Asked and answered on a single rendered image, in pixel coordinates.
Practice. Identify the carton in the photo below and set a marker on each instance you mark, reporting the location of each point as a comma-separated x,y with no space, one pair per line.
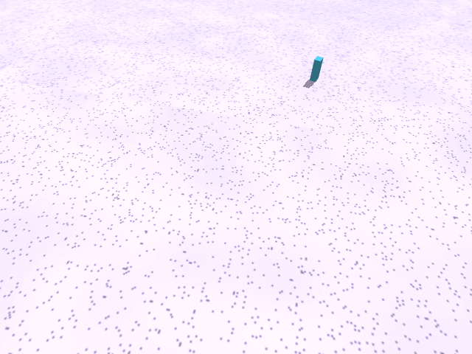
317,64

